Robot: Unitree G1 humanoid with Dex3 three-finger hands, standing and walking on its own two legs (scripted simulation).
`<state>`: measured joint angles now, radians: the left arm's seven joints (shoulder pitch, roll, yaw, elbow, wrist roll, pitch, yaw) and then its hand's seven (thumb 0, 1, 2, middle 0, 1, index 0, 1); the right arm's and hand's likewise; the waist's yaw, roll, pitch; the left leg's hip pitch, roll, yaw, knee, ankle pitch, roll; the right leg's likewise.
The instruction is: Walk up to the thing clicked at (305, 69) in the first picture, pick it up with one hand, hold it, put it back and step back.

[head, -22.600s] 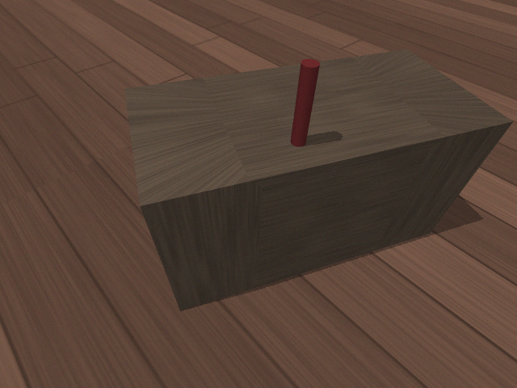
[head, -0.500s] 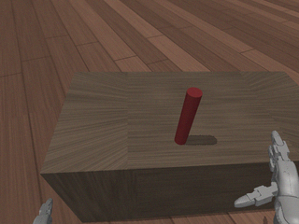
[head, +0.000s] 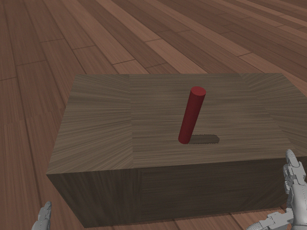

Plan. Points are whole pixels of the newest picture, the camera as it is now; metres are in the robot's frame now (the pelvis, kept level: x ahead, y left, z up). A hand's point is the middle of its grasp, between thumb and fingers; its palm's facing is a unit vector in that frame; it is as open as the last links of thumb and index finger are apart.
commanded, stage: home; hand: right
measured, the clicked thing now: (190, 118) +0.48 -0.16 +0.00
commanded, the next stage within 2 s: none
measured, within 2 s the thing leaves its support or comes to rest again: neither
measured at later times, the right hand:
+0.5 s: hand (220, 222) +0.17 -0.19 -0.08, palm faces +0.09 +0.97 -0.21, open 17.6 cm
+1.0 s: hand (212, 209) +0.21 -0.19 -0.10, palm faces +0.06 +0.97 -0.24, open 17.5 cm
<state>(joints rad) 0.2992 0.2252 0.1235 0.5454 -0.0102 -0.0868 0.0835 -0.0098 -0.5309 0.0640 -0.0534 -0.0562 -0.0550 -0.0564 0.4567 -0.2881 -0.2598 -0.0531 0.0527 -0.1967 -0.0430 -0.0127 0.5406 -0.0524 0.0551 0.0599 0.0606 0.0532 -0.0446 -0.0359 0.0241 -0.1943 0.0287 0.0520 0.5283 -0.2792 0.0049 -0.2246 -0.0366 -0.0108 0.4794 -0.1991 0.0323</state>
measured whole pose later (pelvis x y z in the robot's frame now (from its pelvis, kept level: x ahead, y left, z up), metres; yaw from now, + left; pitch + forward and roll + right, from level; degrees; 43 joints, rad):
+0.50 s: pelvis +0.01 -0.01 +0.00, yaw +0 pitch -2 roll +0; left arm 0.18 0.18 0.01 0.66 -0.01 -0.10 0.07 0.00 0.55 0.73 -0.17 -0.25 -0.17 -0.24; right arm 0.33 -0.18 -0.03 0.44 0.01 -0.16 -0.03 -0.01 0.57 -0.04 0.05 0.05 0.05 0.05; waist 0.00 0.00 0.06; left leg -0.17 0.04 0.04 0.46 -0.25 -0.01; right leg -0.21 -0.03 -0.02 0.43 -0.19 0.02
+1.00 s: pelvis +0.03 -0.01 +0.00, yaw +2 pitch +0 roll +0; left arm 0.22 0.21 0.00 0.72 0.01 0.00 0.05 0.01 0.90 0.89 -0.20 -0.29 -0.20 -0.29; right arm 0.19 -0.18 -0.01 0.63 0.00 -0.11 -0.08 -0.01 0.56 -0.05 0.05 0.05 0.05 0.05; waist 0.00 0.00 0.04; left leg -0.17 0.03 0.02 0.45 -0.27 -0.01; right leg -0.21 -0.04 -0.04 0.44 -0.23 0.02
